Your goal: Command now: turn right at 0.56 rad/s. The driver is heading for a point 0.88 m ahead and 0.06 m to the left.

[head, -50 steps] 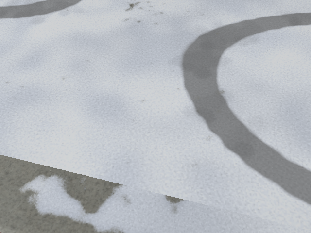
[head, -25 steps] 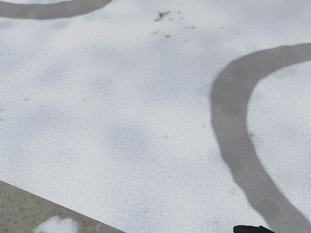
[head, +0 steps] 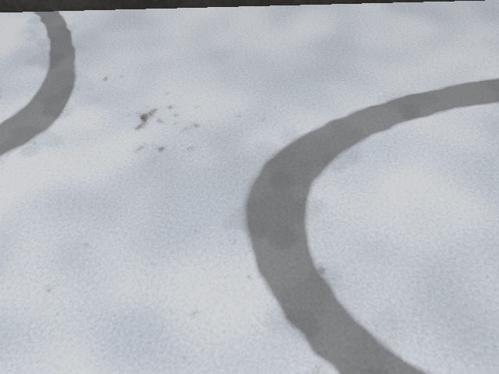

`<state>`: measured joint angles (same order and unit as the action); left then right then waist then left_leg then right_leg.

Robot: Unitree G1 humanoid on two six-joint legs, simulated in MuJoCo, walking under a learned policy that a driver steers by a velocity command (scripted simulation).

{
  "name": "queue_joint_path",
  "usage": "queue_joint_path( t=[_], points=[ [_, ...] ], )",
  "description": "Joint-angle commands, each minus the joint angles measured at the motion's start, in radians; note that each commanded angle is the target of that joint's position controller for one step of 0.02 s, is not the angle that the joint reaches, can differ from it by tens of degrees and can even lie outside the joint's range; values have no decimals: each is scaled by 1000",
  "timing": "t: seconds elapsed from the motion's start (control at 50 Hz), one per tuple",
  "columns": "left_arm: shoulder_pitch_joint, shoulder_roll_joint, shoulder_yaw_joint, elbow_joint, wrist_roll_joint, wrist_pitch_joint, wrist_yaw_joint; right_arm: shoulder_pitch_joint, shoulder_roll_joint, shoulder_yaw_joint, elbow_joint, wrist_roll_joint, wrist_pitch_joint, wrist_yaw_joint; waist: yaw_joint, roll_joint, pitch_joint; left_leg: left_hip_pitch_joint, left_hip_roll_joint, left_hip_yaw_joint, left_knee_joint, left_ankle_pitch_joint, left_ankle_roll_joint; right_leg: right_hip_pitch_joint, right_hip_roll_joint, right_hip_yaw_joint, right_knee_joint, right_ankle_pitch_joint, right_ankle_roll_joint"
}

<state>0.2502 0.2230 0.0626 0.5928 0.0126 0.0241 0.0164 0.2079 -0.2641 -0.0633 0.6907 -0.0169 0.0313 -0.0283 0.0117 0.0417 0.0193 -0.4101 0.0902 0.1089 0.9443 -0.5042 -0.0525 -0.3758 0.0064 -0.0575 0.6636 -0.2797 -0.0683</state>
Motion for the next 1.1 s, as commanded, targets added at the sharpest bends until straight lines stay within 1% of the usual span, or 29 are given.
queue_joint_path(
  t=[0.02,0.04,0.08,0.18,0.24,0.3,0.34,0.36,0.38,0.4,0.42,0.44,0.48,0.52,0.64,0.74,0.78,0.8,0.82,0.84,0.86,0.88,0.9,0.92,0.94,0.96,0.98,1.06,1.1],
  points=[
    [3,153,38,-92,8,-6,18,-107,-53,-9,-114,-4,-24,8,22,-184,-47,-308,-20,-138,156,67,-10,240,-231,439,-355,97,-188],
    [-21,140,34,-100,10,-13,16,-110,-56,-11,-112,-14,-26,9,13,-144,-76,-292,-34,-138,178,104,-6,238,-214,414,-334,176,-180],
    [-19,119,23,-101,13,-32,15,-86,-43,-7,-95,-12,-19,4,1,-95,-125,-252,-43,-136,200,149,-1,232,-211,372,-320,280,-176],
    [29,106,10,-79,22,-42,18,-117,-4,16,-100,7,-6,0,31,-132,-92,-205,-58,-115,16,172,23,209,-183,344,-337,180,-174],
    [92,134,20,-41,29,-43,4,-111,-16,15,-99,-2,-19,17,57,-167,-69,-126,-85,-78,-103,98,44,165,-181,391,-400,-172,-196],
    [71,132,20,-5,10,-54,-20,-72,-10,13,-96,4,-41,37,21,-166,-18,24,-82,-75,-248,104,86,69,-190,410,-399,-296,-186],
    [13,113,17,-3,-13,-54,-32,49,14,16,-59,-2,-65,35,-56,-103,-4,292,-115,-44,-481,187,119,-100,-125,356,-312,-349,-127],
    [-19,65,4,-15,-15,-61,-35,136,-23,8,-50,-16,-80,27,-97,5,-11,423,-6,-223,-579,61,145,-225,-65,289,-148,-323,-75],
    [-45,-5,-16,-46,-20,-68,-38,188,-136,-16,-58,-27,-91,23,-109,227,-39,492,213,-603,-777,-281,209,-382,74,85,159,-252,-12],
    [-52,83,6,-52,18,-69,-36,205,-177,-41,-50,-17,-88,27,-107,216,34,415,288,-796,-854,-405,293,-487,68,80,314,-253,2],
    [-53,114,21,-35,28,-72,-43,172,-123,-28,-53,-4,-93,31,-71,109,68,366,269,-764,-841,-385,316,-483,27,119,399,-165,9],
    [-60,119,22,-17,25,-76,-54,145,-85,-16,-47,5,-105,35,-44,41,77,332,226,-661,-821,-277,297,-463,3,126,417,-95,17],
    [-47,105,22,17,23,-79,-71,128,-54,-7,-31,2,-130,32,-27,38,44,337,147,-490,-830,-52,254,-424,-25,99,412,10,38],
    [-68,81,17,34,26,-76,-79,166,-40,-3,1,5,-148,30,-31,39,21,355,112,-398,-827,128,247,-422,-33,73,419,88,53],
    [-235,44,-2,11,22,-60,-81,271,-45,-3,59,12,-153,24,-75,58,42,410,89,-273,-852,356,251,-428,-56,18,192,183,84],
    [-329,46,-8,-28,11,-66,-78,319,-75,-8,98,2,-146,22,-96,61,81,420,111,-240,-808,589,242,-283,-39,-32,-19,179,38],
    [-275,63,2,-27,6,-72,-67,290,-100,-11,106,2,-141,19,-53,58,66,409,122,-231,-723,827,225,-145,-5,-38,-78,131,2],
    [-208,83,12,-12,6,-76,-52,283,-127,-20,112,7,-139,16,-18,65,27,410,121,-226,-638,1018,207,-36,27,-40,-103,109,-11],
    [-68,104,25,25,11,-82,-39,268,-146,-25,118,13,-134,19,50,44,-45,390,91,-195,-474,1115,185,130,54,-45,-167,130,-32],
    [96,147,43,63,34,-92,-21,261,-132,-21,107,17,-133,21,116,18,-154,245,48,-170,-260,956,166,388,-19,23,-167,122,-58],
    [231,243,62,55,67,-99,-5,289,-23,6,56,29,-131,26,138,-151,-325,0,-38,-128,77,507,143,655,-325,363,-198,-134,-112],
    [206,268,63,56,53,-96,-14,343,-12,3,46,43,-125,23,86,-326,-382,-183,-163,-143,324,20,130,665,-483,772,-379,-142,-178],
    [106,199,50,36,34,-91,-18,285,-58,-15,50,23,-115,19,51,-191,-246,-229,-99,-203,397,112,137,517,-440,677,-404,-161,-169],
    [51,117,27,37,23,-97,-21,207,-57,-15,44,16,-113,28,38,-103,-132,-229,-67,-197,380,187,138,391,-391,504,-409,-112,-152],
    [36,84,14,51,23,-107,-21,180,-36,-13,44,15,-106,37,17,-80,-73,-215,-40,-189,332,218,139,309,-342,375,-437,-22,-118],
    [24,64,1,65,13,-116,-11,172,-41,-16,40,4,-93,45,-4,-111,-46,-191,-26,-191,289,245,127,252,-298,283,-466,48,-90],
    [22,67,1,75,11,-125,-4,189,-33,-16,54,-10,-77,55,-14,-139,-28,-172,-24,-175,265,255,115,214,-269,206,-487,89,-74],
    [77,76,3,121,3,-155,-2,90,1,-13,25,-21,-55,73,-24,-116,32,-289,-18,-160,182,314,103,224,-264,79,-533,206,-85],
    [101,90,8,144,11,-153,-9,38,1,-10,15,-28,-48,83,-19,-117,35,-318,-4,-136,108,384,101,258,-250,11,-531,320,-92]
  ],
)
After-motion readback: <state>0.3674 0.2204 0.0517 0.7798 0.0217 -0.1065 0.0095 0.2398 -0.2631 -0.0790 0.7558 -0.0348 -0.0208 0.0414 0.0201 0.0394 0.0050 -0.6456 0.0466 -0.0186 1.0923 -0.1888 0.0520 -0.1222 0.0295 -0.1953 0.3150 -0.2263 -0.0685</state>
